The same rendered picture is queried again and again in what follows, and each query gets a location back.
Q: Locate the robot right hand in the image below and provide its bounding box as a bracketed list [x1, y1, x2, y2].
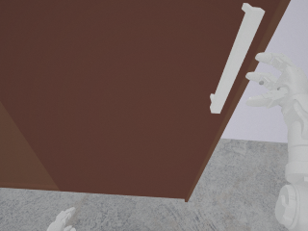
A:
[245, 52, 308, 109]

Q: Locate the right robot forearm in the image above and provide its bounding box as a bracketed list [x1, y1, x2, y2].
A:
[281, 93, 308, 188]

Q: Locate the handle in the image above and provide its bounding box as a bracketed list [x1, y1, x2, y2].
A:
[210, 3, 265, 114]

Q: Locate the wardrobe door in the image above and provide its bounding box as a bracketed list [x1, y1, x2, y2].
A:
[0, 0, 281, 199]
[0, 101, 56, 186]

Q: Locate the robot left hand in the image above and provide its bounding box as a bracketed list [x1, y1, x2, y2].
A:
[46, 207, 76, 231]

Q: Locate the right robot upper arm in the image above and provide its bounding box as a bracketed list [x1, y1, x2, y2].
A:
[274, 184, 308, 231]

